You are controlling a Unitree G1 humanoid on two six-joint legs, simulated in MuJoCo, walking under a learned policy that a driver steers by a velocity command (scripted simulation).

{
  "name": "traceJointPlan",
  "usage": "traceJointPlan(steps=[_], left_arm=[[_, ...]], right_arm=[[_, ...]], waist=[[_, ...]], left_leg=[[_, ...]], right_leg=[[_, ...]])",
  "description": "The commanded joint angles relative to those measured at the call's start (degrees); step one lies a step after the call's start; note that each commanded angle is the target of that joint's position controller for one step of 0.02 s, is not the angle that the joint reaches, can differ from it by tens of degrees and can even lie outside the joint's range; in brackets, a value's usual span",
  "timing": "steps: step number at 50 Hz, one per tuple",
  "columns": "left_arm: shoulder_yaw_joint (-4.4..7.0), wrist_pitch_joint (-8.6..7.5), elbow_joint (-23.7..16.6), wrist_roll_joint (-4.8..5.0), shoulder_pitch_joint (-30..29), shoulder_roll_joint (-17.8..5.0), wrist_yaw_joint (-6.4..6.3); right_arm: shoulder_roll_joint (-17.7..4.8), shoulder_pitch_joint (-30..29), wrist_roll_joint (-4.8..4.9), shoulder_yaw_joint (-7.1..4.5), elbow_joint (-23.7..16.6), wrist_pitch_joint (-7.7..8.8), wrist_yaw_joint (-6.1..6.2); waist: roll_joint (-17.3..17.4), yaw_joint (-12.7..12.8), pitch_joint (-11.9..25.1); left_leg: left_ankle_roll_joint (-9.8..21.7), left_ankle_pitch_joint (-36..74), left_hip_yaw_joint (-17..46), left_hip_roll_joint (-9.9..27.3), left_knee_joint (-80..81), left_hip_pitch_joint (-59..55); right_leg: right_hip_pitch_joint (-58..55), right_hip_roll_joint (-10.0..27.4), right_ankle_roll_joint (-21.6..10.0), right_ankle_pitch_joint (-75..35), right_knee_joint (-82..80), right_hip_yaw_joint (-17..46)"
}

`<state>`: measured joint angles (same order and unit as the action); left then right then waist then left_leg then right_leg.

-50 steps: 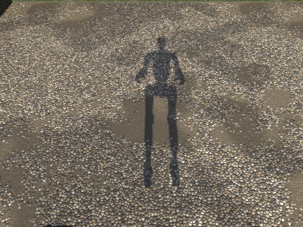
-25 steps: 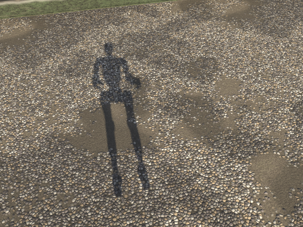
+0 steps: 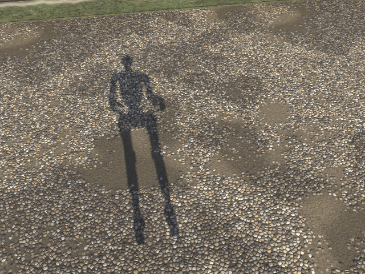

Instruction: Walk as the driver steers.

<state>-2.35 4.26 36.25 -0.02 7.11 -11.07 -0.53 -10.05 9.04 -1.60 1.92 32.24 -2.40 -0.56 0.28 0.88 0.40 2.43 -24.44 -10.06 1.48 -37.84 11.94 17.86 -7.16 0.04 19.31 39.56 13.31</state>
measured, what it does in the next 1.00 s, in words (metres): stands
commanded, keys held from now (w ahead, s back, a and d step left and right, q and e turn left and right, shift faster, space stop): w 1.00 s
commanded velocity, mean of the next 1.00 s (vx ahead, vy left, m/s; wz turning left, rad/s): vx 0.50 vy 0.00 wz -0.01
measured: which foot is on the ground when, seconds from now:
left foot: down 0.00-1.00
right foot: down 0.00-1.00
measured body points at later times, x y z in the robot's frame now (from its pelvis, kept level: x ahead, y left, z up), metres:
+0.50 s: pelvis +0.01 +0.00 +0.00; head +0.00 +0.00 +0.45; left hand +0.20 +0.22 -0.09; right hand +0.18 -0.21 -0.09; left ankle -0.04 +0.08 -0.72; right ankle +0.02 -0.12 -0.72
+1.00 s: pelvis +0.01 +0.00 +0.00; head +0.00 +0.00 +0.45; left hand +0.20 +0.21 -0.08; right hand +0.18 -0.20 -0.08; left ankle -0.04 +0.08 -0.72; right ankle +0.02 -0.12 -0.72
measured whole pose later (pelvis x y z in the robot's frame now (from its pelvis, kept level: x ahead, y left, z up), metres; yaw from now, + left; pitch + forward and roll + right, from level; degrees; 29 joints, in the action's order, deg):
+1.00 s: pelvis +0.01 +0.00 +0.00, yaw +0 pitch -1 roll +0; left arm -2.8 4.4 36.6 -0.2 5.3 -10.2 -0.7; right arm -9.6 11.0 -1.7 2.7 31.6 -2.2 -0.8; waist 0.2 0.3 0.6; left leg 2.3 -25.2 -10.5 2.0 -38.1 11.7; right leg 18.1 -6.4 -0.2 19.6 39.6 11.1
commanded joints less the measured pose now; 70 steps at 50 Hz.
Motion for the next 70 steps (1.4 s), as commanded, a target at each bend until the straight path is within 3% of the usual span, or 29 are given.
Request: traceJointPlan(steps=[1, 11, 12, 16, 28, 29, 31, 52, 53, 56, 70], left_arm=[[1.28, -0.84, -5.0, -0.07, -4.9, -4.5, -0.25], [1.34, -0.64, -4.6, -0.17, -5.2, -4.6, -0.55], [1.53, -0.26, -4.8, -0.43, -5.4, -4.5, -0.94], [1.51, 0.05, -4.6, -0.36, -5.5, -4.2, -1.11], [1.23, 0.08, -4.7, -0.22, -6.5, -4.0, -1.09], [0.99, -0.29, -4.6, -0.04, -6.4, -4.0, -0.72], [0.91, -0.49, -4.7, -0.07, -6.8, -4.1, -0.51], [0.81, -0.85, -4.8, -0.25, -7.1, -3.5, -0.30], [1.02, -0.51, -4.9, -0.45, -7.2, -3.5, -0.68], [1.10, -0.29, -4.7, -0.40, -7.0, -3.4, -0.90], [1.03, -0.12, -4.6, -0.25, -7.0, -3.4, -1.11]], right_arm=[[-4.3, -3.4, 0.05, -1.15, -5.2, 1.05, 0.10], [-4.4, -2.6, 0.07, -0.93, -5.4, 0.96, 0.03], [-5.2, -1.2, 0.58, -1.29, -4.4, 0.91, 0.65], [-4.9, -1.4, 0.55, -1.18, -4.4, 0.60, 1.05], [-4.4, -1.4, 0.25, -0.97, -4.5, 0.41, 0.87], [-3.5, -2.6, -0.24, -0.54, -5.5, 0.49, 0.26], [-3.4, -2.7, -0.26, -0.48, -5.6, 0.67, -0.14], [-3.6, -1.3, -0.05, -0.43, -5.9, 1.13, -0.05], [-4.4, 0.1, 0.45, -0.83, -4.9, 1.02, 0.56], [-4.4, 0.1, 0.46, -0.84, -4.8, 0.73, 0.99], [-4.2, 0.3, 0.21, -0.73, -4.3, 0.38, 0.96]], waist=[[0.1, -0.2, 3.5], [0.2, -0.2, 3.6], [1.0, -0.1, 4.6], [1.2, 0.0, 3.7], [-0.2, -0.2, 3.3], [-1.2, -0.4, 2.4], [-1.4, -0.4, 2.5], [-0.1, -0.6, 2.9], [0.7, -0.5, 3.8], [0.6, -0.4, 3.4], [-0.1, -0.4, 3.3]], left_leg=[[-0.3, 14.4, 4.2, 3.8, 5.8, -6.9], [-0.1, 15.9, 4.1, 3.9, 5.7, -6.0], [-0.1, 18.3, 4.2, 4.7, 5.3, -8.1], [0.2, 19.3, 3.9, 5.1, 5.3, -7.1], [-0.5, 12.9, 3.2, 3.9, 4.8, -5.3], [-0.6, 10.4, 3.1, 3.2, 5.0, -3.1], [-0.9, 8.8, 3.2, 2.7, 5.0, -3.2], [-0.4, 11.0, 4.0, 3.8, 6.4, -4.2], [-0.3, 13.4, 4.1, 4.5, 6.0, -6.4], [0.0, 15.5, 3.9, 4.9, 5.8, -6.2], [-0.4, 14.7, 3.1, 4.2, 4.6, -5.4]], right_leg=[[5.8, 2.7, -3.0, -16.1, -4.8, -0.9], [4.6, 2.8, -2.7, -16.7, -3.8, -1.8], [4.9, 3.2, -3.2, -18.2, -3.1, -2.8], [4.7, 3.2, -3.0, -18.1, -2.6, -3.9], [4.5, 3.7, -3.7, -19.0, -3.9, -2.6], [4.3, 3.4, -3.3, -16.7, -4.7, -1.4], [4.6, 3.7, -3.5, -15.3, -5.8, -0.3], [3.7, 3.2, -2.8, -14.0, -5.2, -1.9], [4.1, 3.5, -3.4, -16.0, -4.4, -2.9], [4.0, 3.4, -3.2, -16.9, -3.7, -3.8], [3.5, 3.7, -3.8, -19.2, -3.5, -3.4]])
